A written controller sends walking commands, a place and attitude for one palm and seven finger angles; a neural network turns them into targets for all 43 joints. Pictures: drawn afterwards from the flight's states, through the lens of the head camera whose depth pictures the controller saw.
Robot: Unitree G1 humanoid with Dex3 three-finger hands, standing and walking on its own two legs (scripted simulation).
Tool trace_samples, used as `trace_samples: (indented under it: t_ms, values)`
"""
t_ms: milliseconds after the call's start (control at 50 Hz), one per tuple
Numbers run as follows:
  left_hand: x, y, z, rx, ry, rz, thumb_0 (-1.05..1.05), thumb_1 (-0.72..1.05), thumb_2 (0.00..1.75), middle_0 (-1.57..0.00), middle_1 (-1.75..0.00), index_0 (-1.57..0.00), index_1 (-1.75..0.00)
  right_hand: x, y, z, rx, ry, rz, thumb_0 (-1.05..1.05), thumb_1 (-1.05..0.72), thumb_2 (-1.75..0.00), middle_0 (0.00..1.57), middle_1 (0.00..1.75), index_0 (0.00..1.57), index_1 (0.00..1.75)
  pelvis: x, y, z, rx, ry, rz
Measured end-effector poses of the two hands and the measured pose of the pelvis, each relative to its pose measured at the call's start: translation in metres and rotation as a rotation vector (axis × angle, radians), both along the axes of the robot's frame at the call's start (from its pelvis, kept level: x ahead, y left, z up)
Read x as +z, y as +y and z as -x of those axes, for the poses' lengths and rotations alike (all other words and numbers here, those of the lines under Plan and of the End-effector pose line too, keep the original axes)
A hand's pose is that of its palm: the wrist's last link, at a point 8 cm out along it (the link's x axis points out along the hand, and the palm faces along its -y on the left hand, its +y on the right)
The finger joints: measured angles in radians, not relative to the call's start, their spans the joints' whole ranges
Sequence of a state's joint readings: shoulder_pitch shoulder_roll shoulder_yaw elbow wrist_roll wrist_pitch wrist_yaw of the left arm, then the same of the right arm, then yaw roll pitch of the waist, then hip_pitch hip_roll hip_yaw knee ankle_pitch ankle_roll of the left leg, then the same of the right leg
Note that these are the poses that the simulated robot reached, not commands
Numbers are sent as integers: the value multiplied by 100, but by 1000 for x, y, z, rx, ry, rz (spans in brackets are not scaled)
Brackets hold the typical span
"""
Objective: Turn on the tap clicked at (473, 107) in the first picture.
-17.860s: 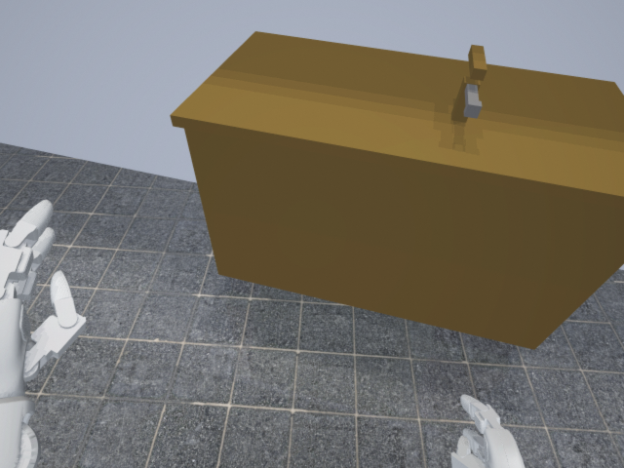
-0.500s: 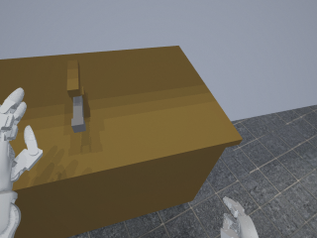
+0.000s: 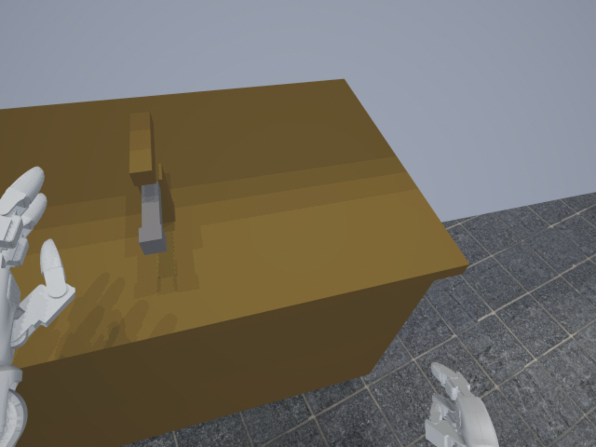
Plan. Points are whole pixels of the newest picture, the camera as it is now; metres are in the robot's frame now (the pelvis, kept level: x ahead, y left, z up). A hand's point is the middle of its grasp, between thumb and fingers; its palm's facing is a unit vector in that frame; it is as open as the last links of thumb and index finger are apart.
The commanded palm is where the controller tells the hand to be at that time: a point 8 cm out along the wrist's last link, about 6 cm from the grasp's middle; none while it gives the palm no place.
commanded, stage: look again from close up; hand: left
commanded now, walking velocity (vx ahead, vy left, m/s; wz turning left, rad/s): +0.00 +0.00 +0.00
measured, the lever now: (153, 239) +0.34 +0.23 +0.08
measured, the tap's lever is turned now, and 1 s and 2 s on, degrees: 0 0 0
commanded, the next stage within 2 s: shuffle to correct the standing spot in 0.24 s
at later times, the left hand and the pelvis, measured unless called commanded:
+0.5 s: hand (88, 295) +0.22 +0.23 +0.16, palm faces +0.38 -0.85 -0.37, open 7.5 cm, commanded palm +0.16 +0.26 +0.17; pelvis +0.00 -0.02 +0.00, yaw +0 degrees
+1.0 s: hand (165, 294) +0.22 +0.16 +0.16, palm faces +0.31 -0.85 -0.41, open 7.5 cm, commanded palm +0.17 +0.20 +0.17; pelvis +0.00 -0.08 +0.00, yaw -1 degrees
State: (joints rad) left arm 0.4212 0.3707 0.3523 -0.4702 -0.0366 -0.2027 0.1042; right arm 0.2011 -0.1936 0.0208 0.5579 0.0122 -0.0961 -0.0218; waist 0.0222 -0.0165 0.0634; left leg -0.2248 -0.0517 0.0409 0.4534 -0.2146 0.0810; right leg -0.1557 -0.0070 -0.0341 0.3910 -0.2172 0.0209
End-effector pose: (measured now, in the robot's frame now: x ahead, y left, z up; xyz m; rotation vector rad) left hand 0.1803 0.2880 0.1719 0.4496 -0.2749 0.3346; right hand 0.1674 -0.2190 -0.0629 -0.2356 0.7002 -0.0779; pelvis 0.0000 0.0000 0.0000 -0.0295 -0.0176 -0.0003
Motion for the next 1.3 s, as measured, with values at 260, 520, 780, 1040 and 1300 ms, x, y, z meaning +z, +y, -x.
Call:
trace_samples:
  t_ms: [260,520,780,1040,1300]
  values:
    - [-1,-12,6,21,18,14,2,89,90,-21,-30,-21,-30,-4,-16,7,-19,11,-6,2,-90,-90,20,30,20,30,1,-12,1,4,-3,-2]
    - [3,-23,3,17,12,17,2,89,90,-21,-30,-21,-30,0,-26,1,-19,-3,-6,2,-90,-90,20,30,20,30,3,-24,1,0,1,-11]
    - [3,-57,-9,-24,49,6,2,89,90,-20,-30,-21,-30,-5,-49,0,-28,15,-34,2,-90,-90,20,30,20,30,2,-52,0,-10,20,-15]
    - [4,-92,-8,-38,63,-11,2,89,90,-21,-30,-21,-30,-14,-105,6,-89,25,3,2,-90,-90,20,30,20,30,-6,-84,-3,-15,26,-12]
    - [4,-101,-7,-36,29,-8,2,89,90,-21,-30,-21,-30,-16,-117,12,-106,45,11,2,-91,-90,20,30,20,30,-8,-93,-4,-10,9,-15]
